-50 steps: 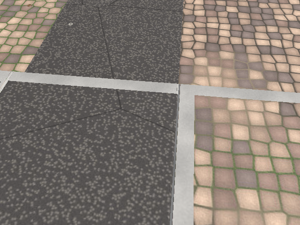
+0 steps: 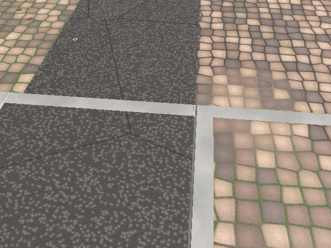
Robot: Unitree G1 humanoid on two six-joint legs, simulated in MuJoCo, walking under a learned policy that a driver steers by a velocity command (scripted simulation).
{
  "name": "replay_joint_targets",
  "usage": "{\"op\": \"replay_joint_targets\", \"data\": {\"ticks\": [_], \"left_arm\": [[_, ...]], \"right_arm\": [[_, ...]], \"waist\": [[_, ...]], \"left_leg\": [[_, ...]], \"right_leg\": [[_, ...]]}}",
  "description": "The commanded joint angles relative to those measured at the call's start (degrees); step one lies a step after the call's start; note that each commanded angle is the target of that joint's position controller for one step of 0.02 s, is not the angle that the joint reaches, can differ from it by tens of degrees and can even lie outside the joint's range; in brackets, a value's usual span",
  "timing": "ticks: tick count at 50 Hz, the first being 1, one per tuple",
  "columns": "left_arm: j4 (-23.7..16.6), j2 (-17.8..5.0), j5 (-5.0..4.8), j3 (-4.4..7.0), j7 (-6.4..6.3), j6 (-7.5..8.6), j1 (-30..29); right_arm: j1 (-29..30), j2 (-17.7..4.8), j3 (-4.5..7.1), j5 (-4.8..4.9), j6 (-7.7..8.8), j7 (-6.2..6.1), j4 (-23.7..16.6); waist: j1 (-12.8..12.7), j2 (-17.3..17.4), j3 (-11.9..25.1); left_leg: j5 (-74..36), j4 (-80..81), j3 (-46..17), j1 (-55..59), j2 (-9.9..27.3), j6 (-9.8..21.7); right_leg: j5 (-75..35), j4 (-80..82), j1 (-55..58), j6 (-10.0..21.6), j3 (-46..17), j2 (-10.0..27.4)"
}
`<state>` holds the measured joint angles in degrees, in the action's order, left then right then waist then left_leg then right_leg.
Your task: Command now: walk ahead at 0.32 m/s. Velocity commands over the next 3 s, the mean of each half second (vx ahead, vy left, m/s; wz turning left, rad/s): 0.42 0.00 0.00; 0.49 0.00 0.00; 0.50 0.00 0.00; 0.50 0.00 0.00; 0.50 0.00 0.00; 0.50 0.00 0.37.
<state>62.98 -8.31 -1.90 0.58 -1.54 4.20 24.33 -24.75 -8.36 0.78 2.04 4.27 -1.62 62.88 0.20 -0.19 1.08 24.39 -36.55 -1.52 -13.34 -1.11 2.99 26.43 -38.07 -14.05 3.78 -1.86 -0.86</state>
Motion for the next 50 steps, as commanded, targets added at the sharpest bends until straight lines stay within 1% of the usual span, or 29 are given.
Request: {"op": "replay_joint_targets", "data": {"ticks": [1, 3, 6, 7, 8, 9, 10, 11, 12, 13, 14, 15, 16, 17, 20, 24, 28, 31, 33, 34, 35, 36, 37, 38, 39, 41, 43, 46, 50], "left_arm": [[-4.90, -1.16, -0.22, -0.17, 1.08, 2.88, -3.57], [-7.37, -1.53, -0.08, -0.38, 1.73, 4.13, -7.18], [-10.71, -3.79, -0.78, -0.11, 2.64, 4.98, -11.62], [-10.33, -4.37, -1.09, 0.12, 3.00, 5.07, -9.38], [-6.57, -4.85, -1.45, 0.97, 3.12, 4.84, 0.28], [-2.31, -7.20, -0.32, 2.75, 2.92, 3.89, 9.05], [-0.31, -12.44, 0.64, 4.52, 2.26, 2.67, 19.27], [-1.16, -14.65, 1.41, 4.05, 2.53, 2.88, 21.80], [-3.24, -11.00, 1.60, 2.68, 2.36, 3.35, 13.06], [-5.03, -8.70, 1.20, 1.95, 2.45, 3.64, 6.45], [-6.14, -8.82, 1.29, 1.61, 2.87, 3.52, 2.30], [-6.32, -8.44, 1.54, 1.39, 3.25, 3.13, 1.29], [-5.73, -6.23, 1.75, 0.74, 3.26, 2.42, 2.19], [-4.96, -5.45, 1.89, 0.42, 3.08, 1.91, 4.06], [-3.84, -7.30, 2.19, 0.31, 2.02, 1.46, 6.49], [-4.89, -9.11, 2.08, 0.43, 0.48, 1.44, 6.31], [-4.03, -10.67, 1.25, 1.19, -0.11, 1.71, 9.16], [-4.39, -11.94, 1.79, 1.92, -0.23, 1.40, 7.70], [-5.13, -12.79, 2.90, 2.40, -0.01, 0.36, 5.66], [-6.21, -13.02, 3.13, 2.29, 0.53, 0.09, 2.60], [-7.68, -10.65, 3.93, 1.27, 1.16, 0.57, 2.07], [-6.24, -0.92, 2.52, -1.06, 2.54, 1.64, 12.57], [-6.68, -7.99, 0.87, 0.33, 2.89, 3.30, 7.26], [-9.60, -11.41, -0.68, 1.37, 2.78, 3.91, -0.21], [-10.63, -11.80, -0.52, 1.67, 2.14, 3.96, -3.77], [-10.42, -9.81, 0.43, 2.22, 1.42, 2.56, -1.53], [-10.39, -7.69, 0.61, 2.17, 0.90, 1.30, -0.32], [-13.66, -8.79, 1.62, 2.55, 0.29, 0.80, -7.70], [-16.62, -7.98, 1.64, 2.28, 0.63, 1.33, -17.57]], "right_arm": [[-9.46, -8.83, 1.86, 0.54, 1.97, 0.70, -0.22], [-11.36, -10.65, 2.44, 0.12, 2.57, 0.90, -0.27], [-10.19, -10.45, 2.43, 0.07, 2.10, 0.90, -1.26], [-6.04, -10.69, 2.35, 0.37, 1.33, 0.59, -2.74], [1.60, -11.20, 2.13, 0.29, 0.40, 0.34, -5.35], [4.22, -11.62, 2.05, -0.69, 0.23, 0.31, -7.21], [6.33, -9.86, 1.41, -1.58, 0.67, 0.22, -9.23], [2.78, -4.05, 0.04, -0.75, 2.07, 0.26, -10.11], [2.32, -5.09, 0.16, 0.49, 3.17, 0.71, -10.06], [4.80, -5.97, 0.26, 0.85, 3.90, 1.28, -10.61], [5.15, -6.41, 0.67, 0.37, 4.08, 1.33, -10.34], [5.26, -7.78, 1.53, -0.48, 4.06, 1.30, -10.15], [4.95, -9.20, 2.36, -0.67, 3.64, 1.62, -9.89], [4.63, -8.44, 2.56, -0.48, 3.12, 1.97, -9.83], [11.02, -5.99, 2.18, -0.74, 1.71, 2.38, -12.51], [26.20, -5.01, 1.06, -0.96, 1.99, 2.66, -18.33], [32.92, -6.61, 0.80, -0.13, 2.31, 3.69, -20.96], [32.01, -9.03, 1.59, -0.25, 2.90, 4.22, -21.97], [21.15, -12.51, 3.32, -0.21, 2.77, 3.64, -19.17], [10.20, -14.62, 4.38, -0.29, 2.45, 3.07, -16.05], [-1.08, -18.54, 5.18, -1.46, 1.75, 2.27, -13.60], [-1.95, -18.37, 4.90, -2.69, 2.02, 2.99, -12.52], [1.12, -13.11, 3.95, -2.06, 2.02, 2.89, -12.10], [8.37, -11.11, 3.25, -1.50, 2.32, 2.85, -13.29], [13.57, -9.67, 2.59, -1.55, 2.71, 3.37, -14.24], [15.50, -7.82, 1.79, -2.61, 3.12, 4.12, -13.69], [13.72, -8.18, 1.75, -2.16, 3.22, 4.26, -12.03], [10.29, -11.53, 2.35, -2.38, 3.23, 3.14, -10.40], [5.21, -13.15, 2.61, -1.69, 2.41, 1.93, -9.29]], "waist": [[2.78, 9.20, -11.04], [3.20, 11.12, -11.09], [2.23, 9.23, -9.48], [-0.50, 7.87, -8.36], [-6.57, 6.16, -5.42], [-9.56, 2.33, -2.03], [-13.58, -12.17, 1.72], [-10.89, -23.43, 3.48], [-6.41, -13.83, -2.82], [-4.58, -5.93, -8.08], [-2.61, -1.64, -8.22], [-1.57, -0.89, -7.42], [-1.03, -1.90, -5.90], [-0.85, -3.72, -5.00], [-0.86, -3.47, -5.91], [-3.36, -2.86, -9.02], [-3.75, -4.08, -9.47], [-0.63, -5.53, -5.63], [5.05, -8.76, 2.29], [10.46, -8.56, 7.71], [12.70, -0.48, 16.66], [5.52, 15.12, 24.29], [7.32, 8.27, 17.37], [5.08, 5.77, 6.19], [2.50, -0.86, 1.77], [-1.84, -0.04, 0.18], [-2.97, 2.27, -1.44], [-1.79, 2.87, -3.99], [1.60, 2.54, -3.94]], "left_leg": [[14.31, 18.74, -22.73, 3.84, 12.42, 11.48], [-0.30, 19.67, -33.41, 9.93, 20.05, 15.35], [-12.22, 16.53, -29.68, 15.76, 21.93, 11.83], [-10.57, 16.23, -23.90, 10.45, 19.55, 8.76], [-10.88, 14.69, -14.65, -2.45, 13.78, 5.04], [-19.41, 6.70, -7.17, -13.08, 7.19, 2.49], [-18.19, -14.27, 1.43, -20.36, 1.57, -1.26], [3.24, -30.34, -2.12, -29.42, -4.27, -1.58], [1.96, -39.36, -6.56, -34.55, -0.20, 0.09], [-4.09, -40.66, -6.77, -36.72, 2.43, 1.60], [-9.38, -38.21, -5.48, -34.93, 4.77, 2.04], [-12.96, -34.70, -3.82, -33.07, 6.22, 2.15], [-14.93, -32.69, -2.25, -30.84, 6.85, 2.14], [-15.96, -32.06, -0.83, -30.03, 6.70, 1.99], [-19.14, -27.80, 1.91, -32.17, 6.72, 0.50], [-27.39, -7.51, 4.59, -29.21, 4.59, -0.80], [-29.50, 3.48, 4.97, -25.83, 2.64, 0.53], [-26.20, 6.42, 5.75, -19.86, -0.15, 3.40], [-22.12, 6.58, 6.57, -7.81, -3.03, 5.60], [-24.87, 8.42, 4.14, 7.25, -0.79, 7.75], [-21.94, 6.83, -10.34, 26.19, 11.35, 11.51], [-13.72, 12.33, -39.63, 43.92, 25.08, 22.64], [-5.18, 19.25, -41.06, 36.15, 21.76, 19.09], [-6.71, 22.35, -30.85, 24.18, 19.75, 15.99], [-13.29, 24.93, -24.05, 13.75, 17.82, 14.24], [-19.28, 28.01, -15.21, 3.21, 13.78, 12.56], [-21.14, 30.00, -10.50, -1.55, 11.96, 12.48], [-23.57, 31.57, -7.30, -3.05, 11.49, 12.65], [-25.79, 30.68, -4.46, 1.78, 10.26, 9.98]], "right_leg": [[0.66, -3.58, -17.55, 2.80, 2.21, -1.57], [-0.80, -11.20, -25.41, 2.90, 2.73, -0.75], [8.56, -11.50, -32.15, 2.59, -1.25, 3.69], [3.45, -2.70, -23.68, 2.83, -0.15, 3.95], [-9.45, 9.62, -1.47, 3.20, 3.41, 1.02], [-17.87, 7.60, 16.66, 1.95, 3.68, -2.54], [-8.64, 15.64, 24.97, 4.64, -12.38, 8.07], [-5.83, 27.83, 28.11, 11.44, -43.08, 21.08], [-4.02, 28.41, 22.95, 12.24, -44.48, 23.06], [-10.25, 27.30, 18.27, 10.97, -35.06, 21.68], [-18.90, 27.10, 15.93, 9.08, -25.49, 18.46], [-29.14, 26.52, 15.59, 6.80, -18.41, 15.49], [-35.78, 26.22, 15.94, 4.82, -12.47, 12.67], [-41.04, 25.95, 16.52, 3.69, -9.31, 11.35], [-46.00, 27.92, 14.57, 3.94, -5.53, 10.34], [-45.20, 31.14, 10.07, 2.84, -3.45, 9.02], [-46.18, 31.85, 15.38, 3.10, -3.02, 11.27], [-64.80, 25.27, 21.76, 2.54, -2.10, 12.75], [-80.22, 11.90, 24.78, 2.39, -1.75, 12.41], [-77.62, -0.73, 17.91, 1.63, -1.10, 10.78], [-52.01, -19.72, 3.54, 1.11, 0.21, 5.67], [5.19, -39.45, -19.81, -1.38, -4.71, -4.89], [4.16, -44.49, -25.18, 0.90, -8.94, -1.61], [-2.29, -42.47, -27.22, 1.43, -6.35, 1.53], [-7.35, -39.81, -24.12, 1.18, -4.72, 4.35], [-11.16, -35.60, -17.64, 0.31, -4.23, 7.58], [-11.35, -31.49, -16.42, -0.75, -2.87, 8.73], [-18.07, -23.20, -21.95, -3.05, -1.63, 10.34], [-30.22, -6.50, -23.84, -3.40, -0.06, 9.07]]}}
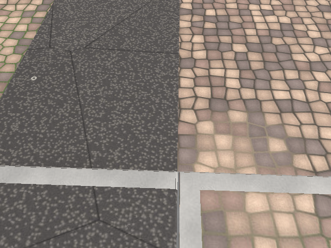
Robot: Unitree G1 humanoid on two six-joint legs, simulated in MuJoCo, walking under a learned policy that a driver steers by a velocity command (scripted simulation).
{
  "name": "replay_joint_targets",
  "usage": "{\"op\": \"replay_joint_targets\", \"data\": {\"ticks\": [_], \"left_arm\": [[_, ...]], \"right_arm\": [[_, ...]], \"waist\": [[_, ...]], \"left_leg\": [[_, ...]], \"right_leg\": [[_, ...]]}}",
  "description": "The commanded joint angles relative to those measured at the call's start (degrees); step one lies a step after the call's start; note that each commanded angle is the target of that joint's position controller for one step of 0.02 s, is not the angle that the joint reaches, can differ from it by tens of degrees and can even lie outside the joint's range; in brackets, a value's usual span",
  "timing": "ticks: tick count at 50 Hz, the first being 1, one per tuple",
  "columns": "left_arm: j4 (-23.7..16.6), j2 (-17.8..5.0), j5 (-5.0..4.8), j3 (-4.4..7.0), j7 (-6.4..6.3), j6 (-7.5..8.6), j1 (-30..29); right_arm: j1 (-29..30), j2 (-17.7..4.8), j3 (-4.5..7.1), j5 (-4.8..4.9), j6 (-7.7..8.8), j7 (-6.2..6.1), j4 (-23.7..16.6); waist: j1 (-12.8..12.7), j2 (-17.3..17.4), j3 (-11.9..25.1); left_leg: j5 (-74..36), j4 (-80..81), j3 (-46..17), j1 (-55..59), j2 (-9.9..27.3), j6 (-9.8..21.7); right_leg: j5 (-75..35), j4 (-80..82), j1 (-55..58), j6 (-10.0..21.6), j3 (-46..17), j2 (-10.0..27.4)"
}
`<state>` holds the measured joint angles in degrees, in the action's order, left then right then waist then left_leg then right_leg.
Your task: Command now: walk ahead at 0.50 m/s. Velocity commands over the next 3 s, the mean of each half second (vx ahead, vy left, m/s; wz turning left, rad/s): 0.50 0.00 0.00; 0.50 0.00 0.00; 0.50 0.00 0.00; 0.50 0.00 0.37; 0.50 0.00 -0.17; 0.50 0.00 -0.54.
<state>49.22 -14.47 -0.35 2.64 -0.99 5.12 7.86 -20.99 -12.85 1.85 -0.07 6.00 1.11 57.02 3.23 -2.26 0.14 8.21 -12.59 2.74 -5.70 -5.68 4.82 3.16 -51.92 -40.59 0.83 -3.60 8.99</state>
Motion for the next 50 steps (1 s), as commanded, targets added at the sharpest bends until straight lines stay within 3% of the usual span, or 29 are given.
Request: {"op": "replay_joint_targets", "data": {"ticks": [1, 7, 8, 9, 10, 11, 12, 13, 14, 15, 16, 17, 19, 21, 24, 26, 29, 33, 37, 39, 40, 41, 42, 43, 44, 45, 47, 48, 50], "left_arm": [[-3.35, -1.57, -0.05, 0.09, 0.27, 0.52, -3.18], [-6.82, -2.55, -0.98, -0.18, 2.39, 1.27, -11.52], [-3.63, -1.27, 7.18, -1.38, 2.89, -0.32, -4.73], [-4.17, -3.37, 6.94, -0.22, 2.93, -0.82, -4.49], [-4.80, -5.76, 4.99, 0.61, 2.95, -0.74, -5.03], [-4.26, -7.97, 3.01, 1.58, 2.70, 0.03, -2.02], [-1.90, -10.32, 2.47, 2.02, 2.48, 0.61, 6.96], [1.64, -10.25, 2.92, 1.67, 2.28, 0.25, 22.37], [5.44, -7.60, 5.01, 1.34, 1.78, 0.54, 29.55], [5.07, -8.38, 4.35, 1.84, 1.34, 1.54, 23.09], [3.90, -6.13, 3.83, 1.42, 0.88, 1.64, 15.90], [3.67, -2.69, 3.57, 0.17, 0.67, 1.51, 13.37], [2.71, 1.59, 3.93, -1.13, 0.38, 1.43, 10.18], [2.80, 0.99, 4.11, -0.79, 0.48, 2.24, 11.35], [4.59, 0.81, 5.56, -1.01, 1.99, 2.83, 16.38], [5.90, 0.89, 5.19, -1.27, 3.41, 2.79, 19.19], [8.03, -0.54, 4.60, -1.21, 5.04, 2.86, 23.07], [10.88, -0.02, 4.77, -1.33, 4.95, 2.38, 27.59], [12.38, -1.06, 4.55, -0.52, 4.32, 1.09, 28.80], [11.91, -3.17, 4.46, 0.35, 4.05, 0.70, 26.84], [11.45, -3.55, 4.89, 0.66, 4.07, 0.76, 26.52], [11.31, 0.24, 5.48, -0.36, 3.93, 1.26, 31.57], [9.48, 3.04, 5.94, -1.87, 5.21, 1.99, 33.27], [8.02, 1.23, 4.27, -0.78, 6.23, 1.56, 23.90], [5.39, -0.19, 3.01, 0.27, 5.75, 1.75, 14.89], [5.11, -1.55, 3.71, 0.84, 4.30, 2.01, 12.31], [4.69, 3.20, 5.32, -0.13, 2.73, 1.50, 12.91], [4.83, 5.58, 5.53, -0.49, 2.47, 0.84, 14.24], [4.94, 5.27, 4.86, -0.31, 3.10, 0.14, 14.20]], "right_arm": [[0.33, -9.03, 1.58, 0.65, 0.55, -0.87, -3.09], [-4.26, -9.98, 1.98, 1.25, -0.80, -1.09, -0.82], [-8.16, -2.63, -0.85, -6.81, 0.68, 1.48, 1.86], [-6.57, -4.45, 0.09, -5.33, 1.05, 2.21, 1.45], [-3.67, -7.96, 0.75, -3.93, 0.98, 2.39, 0.81], [-3.33, -9.84, 1.10, -3.95, 1.01, 2.53, 0.63], [-7.29, -6.31, 0.10, -4.73, 1.29, 2.43, 0.12], [-13.65, -0.51, -1.96, -5.74, 1.89, 3.43, -0.70], [-3.73, -5.28, -0.36, -3.74, 1.70, 4.29, -1.64], [2.66, -5.81, 0.21, -2.76, 1.91, 3.42, -3.19], [3.47, -7.13, 0.72, -3.30, 1.94, 1.95, -2.89], [3.01, -5.26, 0.37, -4.47, 1.70, 0.99, -3.21], [3.80, -0.46, -0.56, -5.00, 0.57, 0.62, -3.66], [3.52, 0.36, -0.59, -4.25, -0.06, 1.37, -3.38], [9.29, 0.40, -0.69, -4.33, -0.81, 2.49, -5.11], [13.96, 1.35, -1.06, -4.41, -1.67, 2.77, -6.89], [17.93, -0.26, -0.57, -4.14, -2.99, 2.68, -8.92], [23.93, -1.15, 0.07, -3.41, -3.57, 2.06, -11.06], [28.58, -1.44, 0.77, -2.96, -3.74, 1.81, -12.38], [26.56, -3.30, 1.86, -1.78, -3.04, 1.56, -12.16], [21.28, -4.99, 2.67, -0.97, -2.37, 1.18, -10.67], [10.59, -6.63, 2.94, -0.91, -1.68, 1.09, -7.70], [-4.93, -7.51, 3.03, -1.35, -1.57, 0.77, -4.29], [-15.78, -6.39, 2.93, -3.79, -1.20, 0.24, 0.38], [-10.03, -8.32, 3.85, -4.28, 0.29, -0.49, 0.06], [-2.16, -6.64, 3.69, -3.43, 0.65, -1.01, -1.18], [3.25, 0.28, 1.62, -2.59, 0.67, -1.35, -1.79], [3.59, 1.83, 1.10, -2.58, 0.76, -1.24, -1.98], [2.95, 1.30, 1.27, -2.69, 1.81, -0.74, -2.21]], "waist": [[-0.67, 4.70, -2.96], [1.44, 5.90, -4.45], [-0.53, 8.05, -2.55], [-1.32, 7.78, -3.49], [-3.50, 5.58, -1.83], [-5.08, 4.13, 2.18], [-6.29, -2.25, 14.00], [-9.87, -14.75, 26.03], [-14.74, -8.30, 15.34], [-12.39, -5.74, 2.52], [-9.27, -3.19, -1.60], [-6.51, -2.44, -0.63], [-3.26, -0.45, -1.15], [-2.86, -0.83, -2.43], [-4.04, -0.37, -3.85], [-4.88, -0.62, -3.97], [-5.33, -1.73, -4.83], [-6.37, -0.99, -5.94], [-6.55, -1.72, -6.20], [-3.26, -1.91, -3.03], [-1.36, -1.79, 1.70], [-0.71, 2.92, 13.45], [4.59, 12.90, 22.46], [8.83, 9.92, 18.82], [6.94, 6.21, 4.35], [3.90, 5.02, -2.35], [-0.92, 4.24, -2.11], [-2.96, 3.79, -2.37], [-3.67, 4.36, -3.40]], "left_leg": [[-9.39, 6.33, -8.01, -4.78, 14.57, 7.55], [-7.93, 1.19, -9.59, 5.83, 19.19, 6.58], [-10.87, 0.99, -11.68, 13.32, 21.89, 8.31], [-14.43, -0.45, -11.10, 15.09, 22.00, 7.91], [-20.32, -3.59, -9.22, 11.99, 20.01, 6.83], [-27.49, -9.61, -6.52, 6.24, 16.47, 4.71], [-21.85, -24.19, -2.30, -2.41, 10.49, 1.08], [11.01, -42.23, -1.78, -25.10, 0.28, -3.31], [23.64, -54.59, -8.76, -37.28, 0.86, -0.70], [18.95, -59.34, -11.08, -42.54, 4.86, 1.65], [13.96, -57.93, -10.31, -39.08, 8.93, 2.49], [10.98, -55.55, -10.08, -34.40, 10.95, 3.05], [7.38, -53.16, -9.05, -29.52, 12.68, 2.04], [4.15, -49.95, -7.19, -31.18, 12.33, 0.78], [-8.34, -40.04, -4.43, -34.39, 12.92, -1.09], [-15.15, -32.47, -2.32, -31.21, 11.88, -1.88], [-17.36, -26.96, -2.34, -30.37, 10.29, -2.22], [-14.45, -19.79, -3.54, -35.68, 9.69, -1.08], [-6.52, -15.69, -1.28, -31.04, 7.82, 0.80], [-7.19, -13.83, 2.49, -19.33, 4.70, 2.86], [-9.34, -17.10, 2.52, -6.41, 3.73, 4.76], [-19.61, -24.88, -2.95, 17.87, 8.64, 11.01], [-7.48, -14.47, -26.99, 39.83, 21.33, 20.38], [1.36, -5.03, -39.52, 38.39, 26.01, 18.67], [10.32, -2.39, -34.01, 24.33, 24.24, 12.70], [8.49, -0.09, -27.84, 11.19, 22.73, 11.38], [0.08, 3.59, -20.40, 1.00, 20.60, 11.49], [-1.55, 5.17, -18.10, -2.69, 19.52, 10.91], [-2.47, 7.11, -13.72, -5.09, 17.42, 10.45]], "right_leg": [[-8.63, 10.90, 3.66, -0.50, 2.30, -1.65], [-3.07, 21.01, 3.66, 1.09, 2.96, -4.02], [-4.18, 22.83, 3.67, 2.65, 0.04, -2.94], [-1.06, 24.78, 5.46, 3.97, 1.67, -4.04], [-2.63, 26.65, 14.05, 5.38, 4.95, -6.39], [-4.12, 23.35, 27.04, 7.49, 6.06, -8.01], [-13.22, 17.57, 48.18, 13.81, 1.44, -3.68], [-0.57, 28.15, 75.02, 25.72, -26.41, 10.42], [11.91, 36.48, 71.36, 20.12, -35.52, 10.99], [20.01, 38.30, 58.96, 15.11, -29.21, 9.64], [18.05, 40.23, 48.26, 14.17, -23.20, 8.33], [12.68, 41.72, 43.04, 14.54, -19.27, 7.50], [5.15, 44.91, 36.08, 14.29, -13.48, 6.02], [2.62, 46.87, 34.70, 14.29, -8.36, 3.77], [-6.26, 46.46, 32.83, 15.20, -3.04, 2.47], [-11.13, 45.51, 29.89, 15.28, -0.27, 1.21], [-15.00, 44.68, 32.27, 15.95, -0.77, 2.76], [-16.70, 43.56, 46.08, 14.58, -1.66, 5.41], [-20.84, 41.97, 51.53, 12.21, -0.70, 6.51], [-36.90, 36.17, 49.55, 10.03, 1.57, 4.73], [-42.64, 29.72, 44.23, 7.12, 3.84, 1.41], [-32.28, 16.51, 31.30, 3.71, 5.31, -3.39], [0.56, -0.71, 10.29, 0.15, 5.34, -12.22], [29.96, -17.39, 1.99, 1.65, -0.20, -13.81], [26.58, -21.87, -3.85, 4.21, -4.06, -8.86], [22.03, -19.87, -1.55, 4.97, -3.55, -5.09], [16.79, -15.23, 5.80, 5.77, -2.62, -1.90], [15.67, -13.82, 8.51, 5.44, -2.06, -1.50], [12.47, -10.05, 7.53, 4.43, -0.38, -1.80]]}}
Over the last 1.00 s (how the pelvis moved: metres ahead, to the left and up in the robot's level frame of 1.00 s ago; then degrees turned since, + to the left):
0.48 -0.05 0.02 -1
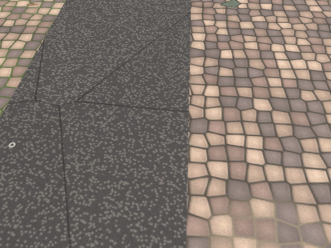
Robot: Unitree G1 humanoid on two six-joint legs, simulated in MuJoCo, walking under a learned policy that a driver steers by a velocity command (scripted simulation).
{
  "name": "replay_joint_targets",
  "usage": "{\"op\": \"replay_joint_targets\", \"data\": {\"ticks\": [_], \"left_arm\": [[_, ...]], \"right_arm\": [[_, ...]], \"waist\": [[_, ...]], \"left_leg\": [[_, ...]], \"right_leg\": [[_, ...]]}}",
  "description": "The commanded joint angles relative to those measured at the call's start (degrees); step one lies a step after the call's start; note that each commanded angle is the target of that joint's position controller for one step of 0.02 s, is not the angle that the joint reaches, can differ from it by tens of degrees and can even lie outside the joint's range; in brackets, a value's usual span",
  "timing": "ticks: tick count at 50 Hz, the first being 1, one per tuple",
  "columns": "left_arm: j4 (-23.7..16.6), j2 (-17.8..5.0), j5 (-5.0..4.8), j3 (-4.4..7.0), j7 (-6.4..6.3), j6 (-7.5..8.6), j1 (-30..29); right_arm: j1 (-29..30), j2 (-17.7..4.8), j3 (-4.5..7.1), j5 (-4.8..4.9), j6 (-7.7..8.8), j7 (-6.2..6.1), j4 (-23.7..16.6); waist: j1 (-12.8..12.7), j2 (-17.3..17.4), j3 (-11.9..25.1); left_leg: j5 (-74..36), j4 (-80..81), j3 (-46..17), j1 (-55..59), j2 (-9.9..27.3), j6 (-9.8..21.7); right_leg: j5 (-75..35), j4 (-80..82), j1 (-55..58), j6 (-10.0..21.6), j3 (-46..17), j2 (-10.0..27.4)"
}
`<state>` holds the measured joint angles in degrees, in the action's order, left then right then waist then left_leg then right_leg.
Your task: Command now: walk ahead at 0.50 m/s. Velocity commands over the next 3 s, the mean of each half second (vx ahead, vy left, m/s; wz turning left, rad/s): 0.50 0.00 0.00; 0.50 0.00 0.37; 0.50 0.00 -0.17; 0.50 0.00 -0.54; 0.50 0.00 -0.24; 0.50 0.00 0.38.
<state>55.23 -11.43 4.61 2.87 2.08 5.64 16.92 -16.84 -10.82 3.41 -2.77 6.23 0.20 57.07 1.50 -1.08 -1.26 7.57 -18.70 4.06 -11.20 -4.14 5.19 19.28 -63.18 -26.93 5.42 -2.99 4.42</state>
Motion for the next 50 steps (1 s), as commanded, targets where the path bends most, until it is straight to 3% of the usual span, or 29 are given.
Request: {"op": "replay_joint_targets", "data": {"ticks": [1, 3, 5, 7, 8, 11, 15, 17, 20, 22, 23, 24, 25, 26, 27, 28, 29, 31, 32, 33, 34, 36, 38, 40, 42, 46, 48, 49, 50], "left_arm": [[-1.78, 1.69, -0.25, -0.55, 0.32, -0.35, 2.70], [-4.14, 0.83, -0.03, -0.60, 0.60, -0.62, -3.38], [-6.47, 1.22, 0.16, -0.88, 1.06, -1.32, -8.97], [-6.15, -0.25, 0.67, -0.52, 1.63, -1.51, -6.53], [-6.81, -1.73, 0.30, -0.20, 1.28, -1.13, -8.31], [-9.15, -0.37, -0.44, -0.45, 0.15, -1.14, -16.47], [-11.17, 2.27, -0.24, -1.83, 1.00, -2.40, -23.73], [-11.76, 0.85, -0.31, -1.79, 1.34, -2.84, -25.38], [-11.62, -0.69, 0.20, -1.80, 1.11, -3.09, -27.12], [-9.47, -2.97, -0.15, -1.15, 0.53, -2.73, -24.96], [-7.24, -5.61, -1.42, 0.04, 0.16, -2.03, -18.31], [-4.02, -9.44, -2.91, 1.69, -0.08, -1.02, -6.40], [-0.27, -15.92, -8.95, 4.12, -1.03, -0.63, 8.17], [1.68, -17.27, -8.63, 3.81, -0.43, -0.49, 15.33], [2.44, -12.87, -8.51, 3.31, 0.38, -1.22, 18.42], [2.37, -9.86, -7.36, 2.35, 0.01, -1.88, 13.76], [1.45, -7.15, -6.00, 1.22, -0.44, -1.81, 7.06], [0.43, -4.69, -4.29, 0.22, -0.38, -0.69, -2.29], [0.04, -4.26, -3.61, -0.03, -0.06, -0.45, -5.49], [-0.10, -2.18, -3.66, -0.72, -0.04, 0.23, -8.35], [0.35, -2.80, -3.55, -0.67, -0.29, 0.71, -8.51], [0.91, -4.36, -3.18, -0.49, -1.98, 0.94, -8.57], [1.83, -7.20, -3.10, 0.10, -3.34, 1.08, -5.79], [2.50, -9.72, -4.20, 1.02, -4.18, 0.88, -3.35], [3.36, -10.14, -5.13, 1.57, -4.49, 0.29, -0.25], [2.94, -10.82, -5.05, 2.38, -4.23, -1.58, 2.82], [1.65, -12.94, -5.15, 2.96, -4.43, -2.25, 2.19], [1.05, -13.86, -5.18, 3.19, -4.56, -2.57, 1.73], [0.87, -13.38, -5.48, 2.85, -4.32, -2.40, 1.11]], "right_arm": [[-1.24, -1.00, -0.38, -0.52, 2.08, 0.58, -2.40], [-4.55, -1.23, -0.70, -1.40, 2.56, 1.69, -1.26], [-6.75, -2.08, -0.95, -1.16, 2.27, 3.28, -0.44], [-9.50, -3.08, -0.94, -1.90, 2.19, 4.15, 0.40], [-12.53, -2.46, -1.02, -2.27, 2.51, 3.24, 1.56], [-24.01, 0.26, -1.83, -2.34, 1.74, 1.92, 6.54], [-26.48, 1.84, -2.86, -1.69, 0.55, 2.23, 8.26], [-26.12, 0.63, -2.71, -1.40, 0.50, 2.29, 8.33], [-26.70, -0.58, -2.46, -0.59, 0.17, 0.96, 8.34], [-25.84, -2.85, -1.61, -0.36, -0.71, 0.45, 7.83], [-24.02, -4.60, -1.13, -1.06, -1.08, 0.95, 7.04], [-23.39, -4.94, -1.39, -2.88, -1.43, 2.18, 6.02], [-17.02, -2.59, -0.55, 5.18, -0.90, -0.15, 4.37], [-26.63, 2.09, -2.99, 7.76, 0.34, -0.63, 5.46], [-25.98, -0.30, -1.99, 9.34, 1.86, -0.97, 5.81], [-16.83, -1.45, -1.04, 9.97, 1.71, -1.80, 2.66], [-10.55, -1.66, -0.59, 8.95, 0.87, -2.67, 0.10], [-10.45, 1.21, -0.12, 6.14, -1.67, -3.30, -1.41], [-12.16, 2.79, -0.04, 6.03, -2.76, -3.17, -0.99], [-10.54, 2.94, 0.53, 6.65, -3.40, -3.17, -1.79], [-8.86, 2.66, 0.65, 6.33, -3.73, -3.14, -2.50], [-3.70, -0.18, 1.48, 4.48, -3.14, -2.72, -5.24], [0.79, -0.66, 1.39, 3.76, -2.67, -1.28, -7.18], [5.91, -0.74, 0.86, 3.95, -2.79, 0.18, -9.61], [11.43, -1.92, 0.79, 3.97, -3.17, 1.16, -12.10], [18.80, -2.76, 0.79, 3.99, -3.41, 2.46, -16.49], [17.96, -4.21, 1.43, 3.86, -3.48, 2.88, -17.57], [13.20, -5.92, 2.24, 3.98, -3.45, 3.05, -17.02], [3.15, -8.81, 3.84, 4.05, -3.40, 2.64, -14.37]], "waist": [[-2.00, 2.87, -2.78], [-1.09, 2.33, -2.25], [-0.68, 4.09, -1.77], [-1.75, 4.15, -1.59], [-0.04, 1.87, -2.58], [4.42, 3.32, -4.33], [6.85, 2.06, -7.94], [6.90, 0.99, -9.63], [7.51, 0.77, -9.31], [6.36, 0.74, -7.72], [2.46, -0.77, -3.43], [-2.38, -1.09, 4.70], [-9.77, -4.60, 7.76], [-10.18, -16.51, 26.56], [-12.03, -11.22, 31.55], [-10.64, -8.40, 22.18], [-8.55, -3.93, 13.45], [-1.75, 0.21, 7.74], [0.82, 0.47, 6.11], [2.09, -1.08, 2.19], [2.02, -3.64, -0.26], [2.33, -4.80, -4.05], [1.60, -3.80, -2.50], [0.33, -1.19, -2.35], [-1.32, 1.41, -3.67], [-3.09, 1.92, -4.13], [-1.74, -1.33, -0.83], [1.01, -3.14, 2.36], [6.30, -2.42, 7.41]], "left_leg": [[-5.52, 13.41, -12.84, -1.49, 15.39, 10.00], [-12.89, 12.48, -9.89, -3.01, 14.31, 10.42], [-18.02, 11.02, -6.82, -6.96, 12.38, 10.03], [-21.14, 7.09, -7.32, -5.89, 13.97, 10.82], [-17.00, 4.01, -9.20, 4.69, 15.10, 10.70], [-14.79, -0.71, -13.52, 21.00, 18.52, 10.87], [-4.95, -0.64, -12.30, 12.12, 16.01, 9.22], [-3.61, -1.51, -12.63, 10.19, 15.90, 8.24], [-4.43, -4.60, -12.93, 14.00, 15.18, 5.66], [-9.44, -7.72, -12.41, 15.37, 14.47, 3.51], [-16.11, -13.85, -9.72, 12.89, 12.06, 1.44], [-17.14, -22.94, -7.09, 3.86, 8.88, -1.49], [0.23, -50.24, -6.25, -22.11, 4.26, -3.73], [34.52, -77.45, -7.33, -33.33, -0.02, -6.18], [34.40, -82.09, -14.27, -34.65, 1.54, -5.24], [29.80, -82.94, -10.23, -40.04, 4.55, -5.59], [24.09, -84.38, -6.23, -41.55, 6.35, -6.08], [15.82, -81.20, -5.47, -34.26, 10.02, -3.92], [13.32, -78.03, -7.08, -31.06, 11.49, -2.16], [8.55, -70.04, -9.57, -30.27, 12.82, -0.41], [5.52, -66.49, -10.02, -30.30, 12.50, -0.10], [-5.00, -46.30, -8.59, -25.23, 10.77, -1.73], [-12.45, -34.38, -7.58, -23.57, 10.02, -1.86], [-14.45, -28.37, -6.65, -25.65, 9.90, -0.94], [-13.12, -25.47, -6.68, -30.70, 9.98, 0.18], [-3.83, -21.93, -1.81, -34.14, 7.71, 1.83], [3.31, -21.21, 3.58, -25.45, 3.22, 3.21], [5.26, -20.57, 4.83, -17.65, 0.93, 4.25], [0.27, -14.93, 2.88, -1.60, -0.36, 6.43]], "right_leg": [[-8.49, 4.74, -6.88, -0.71, -0.22, 3.11], [-17.71, 13.56, -6.99, -2.00, 1.26, 3.09], [-24.32, 19.74, -1.88, -2.73, 3.64, 1.21], [-29.69, 15.74, -2.20, -3.07, 1.88, 1.08], [-36.54, 21.90, -12.17, -3.07, -3.07, 3.24], [-36.73, 29.19, -25.81, -3.92, -3.43, 4.28], [-40.00, 37.26, -16.00, -2.62, 0.16, 4.18], [-37.74, 38.38, -11.94, -2.08, 0.22, 4.19], [-32.86, 41.38, -8.43, -1.91, 0.70, 4.15], [-30.03, 44.40, -1.11, -1.72, 1.69, 3.33], [-34.32, 44.69, 11.27, -0.49, 3.98, 1.89], [-38.71, 34.95, 32.29, 1.52, 5.15, 1.87], [-60.05, 20.80, 52.89, 2.42, 0.46, 6.66], [-61.62, 22.17, 68.49, 10.65, -18.06, 21.08], [-40.42, 31.85, 64.89, 12.19, -26.19, 21.24], [-28.12, 38.31, 55.55, 10.61, -23.51, 20.63], [-30.34, 41.88, 43.23, 9.30, -19.37, 20.07], [-35.67, 44.15, 23.62, 7.53, -9.56, 17.20], [-29.08, 46.35, 16.74, 6.33, -6.88, 16.25], [-24.75, 49.27, 11.27, 3.48, -3.50, 14.37], [-26.53, 50.70, 8.43, 3.01, -0.82, 13.42], [-28.11, 53.24, 2.44, 2.55, 7.85, 7.66], [-32.21, 53.08, 6.43, 3.15, 9.12, 7.87], [-34.86, 54.00, 13.12, 3.52, 9.09, 10.59], [-35.42, 53.03, 21.07, 2.99, 9.65, 12.50], [-44.79, 46.90, 31.62, 1.55, 12.76, 13.34], [-63.27, 39.04, 31.86, 0.40, 15.14, 12.24], [-70.16, 31.10, 30.70, -0.01, 15.83, 11.79], [-67.40, 18.79, 24.29, -1.10, 16.11, 9.81]]}}
Over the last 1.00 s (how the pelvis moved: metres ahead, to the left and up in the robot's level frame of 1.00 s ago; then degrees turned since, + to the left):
0.58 -0.03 0.00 0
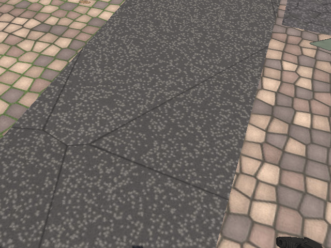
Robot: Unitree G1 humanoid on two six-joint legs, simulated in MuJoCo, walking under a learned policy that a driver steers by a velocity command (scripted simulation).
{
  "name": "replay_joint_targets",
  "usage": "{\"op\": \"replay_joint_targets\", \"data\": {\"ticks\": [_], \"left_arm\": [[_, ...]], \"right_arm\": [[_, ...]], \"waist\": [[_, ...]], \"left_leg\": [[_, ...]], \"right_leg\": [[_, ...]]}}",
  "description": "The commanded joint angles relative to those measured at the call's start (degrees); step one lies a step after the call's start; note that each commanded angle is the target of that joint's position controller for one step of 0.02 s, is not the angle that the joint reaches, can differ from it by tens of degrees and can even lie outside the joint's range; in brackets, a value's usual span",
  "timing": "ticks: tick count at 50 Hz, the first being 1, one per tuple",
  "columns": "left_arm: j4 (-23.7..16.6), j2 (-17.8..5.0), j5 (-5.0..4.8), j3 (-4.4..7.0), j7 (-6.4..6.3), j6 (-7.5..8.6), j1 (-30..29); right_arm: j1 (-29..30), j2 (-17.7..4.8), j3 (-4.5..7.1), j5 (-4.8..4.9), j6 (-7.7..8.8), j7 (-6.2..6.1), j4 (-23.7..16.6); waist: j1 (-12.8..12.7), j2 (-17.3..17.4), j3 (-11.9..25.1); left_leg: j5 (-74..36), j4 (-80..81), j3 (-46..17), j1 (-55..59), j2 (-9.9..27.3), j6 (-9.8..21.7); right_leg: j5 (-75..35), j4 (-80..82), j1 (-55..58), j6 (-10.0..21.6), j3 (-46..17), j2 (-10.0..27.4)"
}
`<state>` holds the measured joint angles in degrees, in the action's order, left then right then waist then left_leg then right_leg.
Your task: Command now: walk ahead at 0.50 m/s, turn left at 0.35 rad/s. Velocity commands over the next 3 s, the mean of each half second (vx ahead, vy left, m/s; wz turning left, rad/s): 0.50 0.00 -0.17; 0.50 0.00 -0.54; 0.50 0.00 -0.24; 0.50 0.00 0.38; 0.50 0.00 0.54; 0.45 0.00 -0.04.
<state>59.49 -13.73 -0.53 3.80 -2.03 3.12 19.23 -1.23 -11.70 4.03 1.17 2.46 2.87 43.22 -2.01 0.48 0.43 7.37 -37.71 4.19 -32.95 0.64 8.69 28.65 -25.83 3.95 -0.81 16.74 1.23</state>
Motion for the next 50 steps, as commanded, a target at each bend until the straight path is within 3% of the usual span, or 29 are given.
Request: {"op": "replay_joint_targets", "data": {"ticks": [1, 2, 3, 4, 5, 6, 7, 10, 13, 17, 22, 25, 26, 27, 28, 29, 30, 31, 32, 33, 34, 35, 37, 39, 43, 47, 49, 50], "left_arm": [[-4.13, -8.57, 0.58, 0.95, 0.41, 1.11, -0.57], [-4.10, -1.89, -0.02, -1.35, 2.55, 3.27, 6.27], [-4.81, -7.32, -2.52, 0.40, 3.52, 5.42, -1.16], [-6.96, -8.31, -3.82, 0.83, 3.30, 5.56, -7.29], [-7.21, -7.08, -3.11, 0.80, 2.60, 4.84, -8.96], [-6.44, -6.94, -1.88, 1.41, 1.97, 3.68, -8.48], [-5.72, -6.05, -1.75, 1.47, 1.78, 2.40, -6.00], [-5.15, -3.55, -1.40, 1.51, 1.23, 0.31, -4.38], [-6.76, -3.74, -1.01, 1.77, 1.31, 0.37, -9.04], [-8.96, -2.43, -0.64, 1.22, 2.44, 0.91, -14.96], [-12.84, -1.45, -0.64, 0.25, 4.13, 0.67, -21.71], [-14.61, -3.38, -0.69, 0.98, 5.46, 0.74, -20.55], [-14.43, -4.74, -0.73, 1.67, 5.67, 0.64, -17.30], [-13.13, -6.97, -0.97, 2.82, 5.67, 0.55, -10.24], [-11.26, -10.65, -0.91, 4.64, 4.95, 0.36, -1.36], [-10.61, -16.59, -0.62, 6.11, 3.86, 0.14, 4.36], [-11.22, -16.25, -0.33, 5.19, 3.99, 0.54, 4.77], [-11.41, -12.04, 0.17, 4.05, 3.70, 0.65, 4.27], [-12.25, -8.96, -0.31, 3.29, 3.57, 1.00, 0.19], [-13.48, -7.13, -0.62, 2.67, 3.70, 1.21, -4.34], [-14.44, -5.46, -0.57, 2.05, 3.56, 1.29, -7.03], [-15.14, -5.31, -0.29, 1.82, 3.37, 1.29, -7.71], [-15.69, -7.55, -0.39, 2.26, 2.78, 1.41, -7.13], [-15.95, -9.53, -0.49, 2.78, 1.99, 1.39, -5.42], [-15.89, -9.94, -0.99, 2.99, 1.38, 0.57, -1.91], [-15.56, -9.40, -1.27, 2.93, 1.20, 0.01, 0.62], [-16.03, -9.61, -1.02, 3.06, 0.87, -0.24, 0.09], [-16.57, -9.34, -0.90, 2.99, 0.76, -0.35, -0.85]], "right_arm": [[-23.29, -14.44, 5.25, 0.07, 0.12, -1.44, 2.63], [-24.59, -17.31, 4.89, 0.18, 0.55, -1.61, 3.41], [-26.69, -12.96, 3.70, -0.97, 0.43, -2.03, 3.74], [-20.61, -10.73, 3.02, -1.20, 0.90, -2.36, 3.12], [-14.16, -8.61, 2.25, -0.87, 1.53, -2.03, 2.25], [-10.48, -6.12, 1.62, -1.08, 2.25, -1.87, 2.01], [-9.37, -5.08, 1.37, -1.48, 2.80, -1.76, 2.34], [-12.15, -6.72, 1.81, -1.83, 4.14, -2.13, 4.77], [-14.76, -7.27, 1.91, -2.06, 4.12, -3.30, 6.39], [-14.85, -7.62, 1.69, -1.75, 4.16, -4.11, 7.33], [-19.38, -8.54, 2.15, -0.87, 3.12, -4.61, 10.29], [-16.99, -10.78, 2.69, -0.35, 2.08, -5.21, 9.56], [-16.13, -11.84, 2.88, -0.24, 1.67, -5.52, 9.20], [-14.77, -12.72, 2.92, -0.20, 1.31, -5.68, 8.82], [-13.61, -12.97, 2.77, -0.05, 1.51, -5.68, 8.14], [-17.61, -7.10, 1.03, -1.70, 2.61, -4.78, 5.96], [-18.35, -4.77, -0.46, -0.77, 5.21, -3.43, 4.40], [-11.75, -8.93, 0.74, 1.31, 6.89, -2.58, 3.06], [-8.94, -9.28, 0.59, 1.57, 7.48, -2.50, 2.32], [-7.93, -9.12, 0.93, 0.20, 7.44, -3.07, 2.61], [-8.11, -9.83, 1.56, -0.87, 6.74, -3.56, 2.54], [-9.05, -9.55, 1.77, -1.12, 5.83, -3.64, 2.17], [-9.33, -8.07, 1.63, -1.61, 4.55, -3.94, 1.40], [-5.45, -7.08, 1.22, -1.96, 3.98, -4.23, -0.22], [2.91, -5.49, 0.26, -1.44, 4.27, -3.62, -2.77], [6.18, -7.99, 0.63, -0.55, 5.06, -2.67, -4.79], [4.59, -9.70, 1.16, -0.44, 5.82, -2.26, -4.89], [1.53, -10.30, 1.49, -0.49, 6.18, -2.25, -4.21]], "waist": [[12.65, 4.58, 12.51], [7.13, 14.25, 21.62], [10.63, 5.64, 21.62], [9.19, 3.75, 12.89], [5.64, -2.63, 7.27], [3.50, -1.83, 5.10], [1.64, -0.21, 3.95], [0.42, 0.73, 1.82], [1.78, 1.36, -0.28], [3.42, 2.78, -1.79], [5.91, 3.16, -5.17], [3.26, 5.79, -2.79], [1.10, 7.25, -0.47], [-2.97, 7.32, 3.19], [-7.75, 4.78, 8.05], [-5.43, -9.01, 14.78], [-3.28, -12.46, 22.53], [-5.49, -8.02, 17.96], [-4.08, -4.72, 11.32], [-1.22, -0.24, 6.96], [0.91, 0.44, 4.85], [2.43, -0.40, 4.29], [3.46, -1.41, 2.94], [2.62, -2.33, 1.50], [-0.95, -5.40, 0.95], [-2.12, -6.42, 1.06], [-0.65, -7.59, 1.19], [1.26, -8.24, 1.79]], "left_leg": [[-7.76, 6.21, -15.26, 40.95, 6.31, 7.64], [-7.32, 15.39, -47.04, 58.73, 21.97, 19.16], [-3.51, 18.61, -44.99, 57.18, 20.89, 15.46], [-7.03, 18.61, -33.94, 48.46, 19.16, 12.11], [-11.60, 20.04, -25.83, 37.13, 16.74, 9.09], [-12.72, 21.53, -20.45, 30.15, 14.65, 7.08], [-12.08, 23.61, -16.97, 25.12, 13.20, 5.88], [-14.97, 27.60, -10.85, 21.61, 12.47, 5.08], [-17.30, 28.72, -5.95, 25.02, 11.97, 3.17], [-15.72, 29.50, 0.96, 26.10, 10.20, -0.09], [-21.10, 26.36, 3.58, 37.05, 14.27, -0.64], [-43.27, 18.28, 5.97, 40.08, 15.45, -2.12], [-52.60, 12.81, 6.54, 40.04, 15.49, -2.78], [-55.99, 3.49, 7.17, 38.39, 14.50, -3.83], [-47.57, -10.61, 7.87, 30.04, 11.94, -5.93], [-7.24, -33.22, 6.57, 6.10, 4.20, -9.48], [26.12, -45.80, -6.23, -7.60, -4.87, -9.83], [22.28, -46.97, -11.29, -13.83, -0.87, -7.94], [17.08, -42.42, -10.42, -14.41, 1.88, -6.87], [14.09, -37.17, -9.62, -11.09, 3.99, -7.10], [12.31, -33.22, -9.20, -6.75, 5.47, -7.74], [11.42, -31.12, -9.14, -3.67, 6.07, -8.40], [10.00, -25.50, -7.86, -2.59, 6.20, -10.18], [4.66, -17.19, -6.59, -2.93, 5.23, -11.73], [-9.84, 1.58, -5.73, 2.17, 0.97, -11.90], [-9.75, 9.03, -7.87, 4.40, -0.64, -11.05], [-5.63, 10.87, -8.50, 6.92, -0.73, -9.62], [-4.82, 12.50, -7.96, 10.86, -0.87, -8.54]], "right_leg": [[-48.31, -38.64, -23.63, 2.84, -3.12, 8.54], [3.68, -59.11, -43.70, 0.88, -12.48, -3.11], [2.05, -60.77, -49.36, 2.63, -22.14, -0.56], [-2.15, -57.23, -51.57, 3.62, -21.13, 2.10], [-6.47, -51.59, -48.24, 3.60, -20.33, 5.25], [-8.79, -47.02, -44.27, 3.38, -20.69, 6.86], [-10.61, -44.90, -39.86, 3.41, -21.35, 7.81], [-16.27, -40.24, -40.24, 2.96, -22.07, 7.44], [-25.28, -31.75, -46.75, 2.43, -23.80, 6.03], [-37.23, -17.46, -44.02, 2.79, -20.22, 4.05], [-32.15, -10.44, -47.76, 4.48, -16.37, 2.81], [-22.46, -9.62, -41.29, 7.26, -11.37, -0.70], [-19.09, -10.15, -36.09, 8.42, -9.70, -2.76], [-19.57, -7.88, -26.87, 10.05, -9.23, -4.75], [-23.69, -4.02, -11.39, 12.63, -13.35, -4.35], [-24.03, -3.56, 11.12, 21.11, -38.63, 10.11], [-18.66, 7.08, 21.18, 28.44, -65.59, 19.01], [-18.38, 8.21, 19.24, 24.15, -57.71, 16.32], [-22.19, 8.21, 10.99, 21.45, -48.52, 13.97], [-28.07, 8.91, 1.35, 19.66, -42.41, 11.43], [-32.50, 10.16, -5.78, 18.80, -38.27, 9.66], [-34.05, 11.35, -10.04, 18.79, -37.09, 8.65], [-37.26, 12.56, -14.81, 18.78, -34.68, 7.61], [-38.62, 13.13, -17.78, 17.89, -32.16, 6.09], [-32.55, 11.31, -19.53, 14.15, -30.06, 2.53], [-25.84, 7.14, -14.44, 12.90, -36.56, 5.07], [-25.12, 3.78, -12.03, 12.14, -40.10, 6.37], [-26.25, 1.35, -12.07, 11.35, -40.74, 5.80]]}}
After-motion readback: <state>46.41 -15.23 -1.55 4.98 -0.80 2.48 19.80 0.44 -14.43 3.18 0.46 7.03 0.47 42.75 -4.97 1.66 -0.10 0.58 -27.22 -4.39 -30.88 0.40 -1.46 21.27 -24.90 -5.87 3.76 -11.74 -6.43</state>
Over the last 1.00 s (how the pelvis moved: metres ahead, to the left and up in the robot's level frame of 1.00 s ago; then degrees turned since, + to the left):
0.62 -0.08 -0.13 13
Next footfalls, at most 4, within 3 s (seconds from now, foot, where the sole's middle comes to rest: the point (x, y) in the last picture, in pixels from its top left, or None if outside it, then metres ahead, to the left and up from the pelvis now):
0.56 right None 0.47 -0.15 -0.75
1.04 left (187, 176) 0.80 -0.05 -0.75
1.54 right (263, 167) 0.86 -0.40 -0.75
2.06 left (226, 108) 1.23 -0.27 -0.75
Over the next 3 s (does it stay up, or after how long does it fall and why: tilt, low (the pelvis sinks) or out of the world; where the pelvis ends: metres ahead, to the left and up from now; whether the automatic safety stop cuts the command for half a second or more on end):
stays up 1.54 -0.37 0.02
